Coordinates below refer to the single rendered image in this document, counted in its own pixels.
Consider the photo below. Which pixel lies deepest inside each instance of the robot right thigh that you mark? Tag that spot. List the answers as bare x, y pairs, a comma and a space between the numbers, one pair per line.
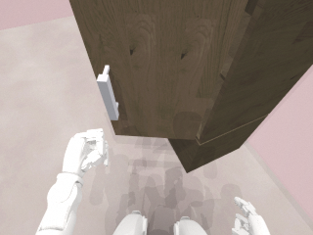
187, 227

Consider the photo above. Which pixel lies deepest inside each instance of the right robot hand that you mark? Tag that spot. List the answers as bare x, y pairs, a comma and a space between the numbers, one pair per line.
253, 225

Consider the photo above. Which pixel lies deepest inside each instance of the handle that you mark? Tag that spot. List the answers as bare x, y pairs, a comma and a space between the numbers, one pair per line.
105, 87

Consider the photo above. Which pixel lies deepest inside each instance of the left robot hand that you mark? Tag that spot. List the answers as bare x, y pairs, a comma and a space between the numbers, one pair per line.
96, 152

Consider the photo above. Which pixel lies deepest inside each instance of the robot left forearm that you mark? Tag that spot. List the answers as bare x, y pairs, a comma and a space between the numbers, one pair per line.
63, 200

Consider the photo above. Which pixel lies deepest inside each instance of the cupboard door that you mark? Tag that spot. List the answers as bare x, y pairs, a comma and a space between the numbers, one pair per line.
165, 57

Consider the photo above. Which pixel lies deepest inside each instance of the robot thigh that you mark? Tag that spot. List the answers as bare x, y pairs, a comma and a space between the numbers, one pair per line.
187, 227
132, 224

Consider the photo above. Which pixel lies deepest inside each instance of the robot left thigh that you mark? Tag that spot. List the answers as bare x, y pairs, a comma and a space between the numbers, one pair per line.
132, 224

